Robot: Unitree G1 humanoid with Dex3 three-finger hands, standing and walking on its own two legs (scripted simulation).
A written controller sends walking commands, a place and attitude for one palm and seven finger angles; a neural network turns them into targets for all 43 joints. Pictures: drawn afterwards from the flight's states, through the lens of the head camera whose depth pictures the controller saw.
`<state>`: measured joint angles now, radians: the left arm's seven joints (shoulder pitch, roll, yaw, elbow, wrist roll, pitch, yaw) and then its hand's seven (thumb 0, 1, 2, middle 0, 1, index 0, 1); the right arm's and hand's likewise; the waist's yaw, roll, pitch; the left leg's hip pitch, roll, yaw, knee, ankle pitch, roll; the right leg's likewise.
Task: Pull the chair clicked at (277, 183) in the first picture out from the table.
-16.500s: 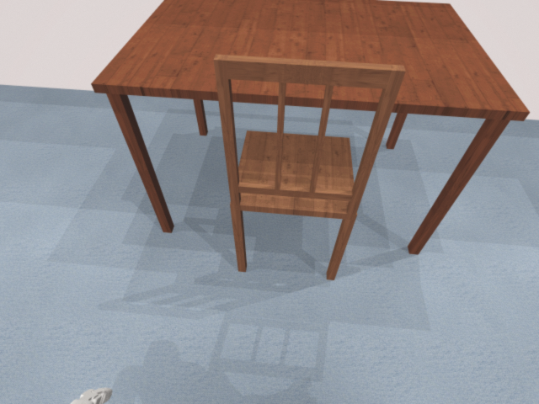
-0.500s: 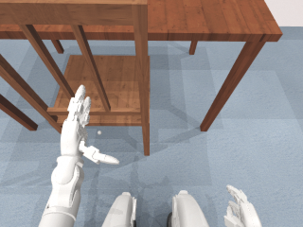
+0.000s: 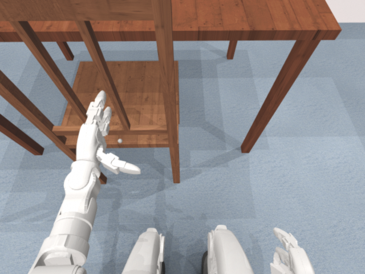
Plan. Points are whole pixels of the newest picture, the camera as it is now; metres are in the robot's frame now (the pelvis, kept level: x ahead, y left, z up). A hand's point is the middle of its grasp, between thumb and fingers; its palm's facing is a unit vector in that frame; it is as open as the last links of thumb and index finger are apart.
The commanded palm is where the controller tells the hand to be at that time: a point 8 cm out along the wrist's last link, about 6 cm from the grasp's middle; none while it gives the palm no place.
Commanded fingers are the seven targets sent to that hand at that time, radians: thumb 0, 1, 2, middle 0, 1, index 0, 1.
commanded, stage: push the fingers through the gap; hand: left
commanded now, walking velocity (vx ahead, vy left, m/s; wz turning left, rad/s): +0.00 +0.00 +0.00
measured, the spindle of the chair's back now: (65, 89) +0.50 +0.28 +0.06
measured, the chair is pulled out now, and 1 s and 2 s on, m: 0.00 0.00 0.00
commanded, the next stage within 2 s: hook a spindle and tug to test in 1.22 s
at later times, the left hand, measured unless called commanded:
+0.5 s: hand (122, 117) +0.43 +0.14 +0.05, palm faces +0.05 -1.00 -0.03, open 16.9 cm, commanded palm +0.41 +0.20 +0.03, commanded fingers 0.00 -0.50 0.30 -0.06 -0.08 -0.06 -0.08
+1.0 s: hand (123, 106) +0.48 +0.15 +0.03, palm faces +0.04 -1.00 -0.02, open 16.9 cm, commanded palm +0.44 +0.20 +0.04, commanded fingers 0.00 -0.50 0.30 -0.06 -0.08 -0.06 -0.08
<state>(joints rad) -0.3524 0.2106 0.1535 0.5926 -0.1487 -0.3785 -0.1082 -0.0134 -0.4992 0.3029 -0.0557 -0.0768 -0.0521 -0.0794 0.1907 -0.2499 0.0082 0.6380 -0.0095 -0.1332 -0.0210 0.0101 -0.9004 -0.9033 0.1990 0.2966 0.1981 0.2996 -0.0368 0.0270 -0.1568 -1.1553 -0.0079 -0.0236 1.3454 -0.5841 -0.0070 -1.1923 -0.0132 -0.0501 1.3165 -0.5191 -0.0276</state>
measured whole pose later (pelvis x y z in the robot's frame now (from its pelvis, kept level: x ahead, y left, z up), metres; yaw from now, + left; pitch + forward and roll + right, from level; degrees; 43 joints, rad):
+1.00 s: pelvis +0.00 +0.01 +0.00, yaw -2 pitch +26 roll -1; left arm -0.73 0.31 0.33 1.01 -0.08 -0.47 -0.09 -0.01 -0.50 0.30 -0.06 -0.08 -0.06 -0.08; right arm 0.29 -0.26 0.00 0.68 -0.04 -0.10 0.02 0.01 -0.90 -0.90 0.20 0.30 0.20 0.30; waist -0.13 0.02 -0.16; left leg -1.22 0.01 -0.01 1.34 -0.57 0.01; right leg -1.26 0.00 -0.03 1.29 -0.49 -0.01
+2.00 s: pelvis +0.00 +0.01 +0.01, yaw -1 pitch +26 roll -1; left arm -0.69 0.28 0.27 0.96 -0.09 -0.49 -0.02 -0.01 0.10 0.56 -0.43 -1.34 -0.40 -1.35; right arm 0.29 -0.25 -0.01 0.68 -0.05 -0.08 0.04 0.01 -0.90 -0.90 0.20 0.30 0.20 0.30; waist -0.11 0.03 -0.16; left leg -1.19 0.00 -0.02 1.32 -0.57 0.00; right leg -1.22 0.00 -0.04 1.27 -0.49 -0.02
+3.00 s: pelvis +0.02 +0.02 +0.03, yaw -2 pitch +20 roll -1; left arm -0.41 0.22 0.16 0.59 -0.07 -0.33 0.02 0.02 0.79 0.84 -0.40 -1.36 -0.38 -1.45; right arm 0.20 -0.21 -0.01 0.61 0.00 0.02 -0.01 0.01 -0.90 -0.90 0.20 0.30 0.20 0.30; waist -0.08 0.01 -0.07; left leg -0.99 0.00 0.00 1.21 -0.58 0.02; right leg -1.03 0.00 -0.02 1.17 -0.50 0.00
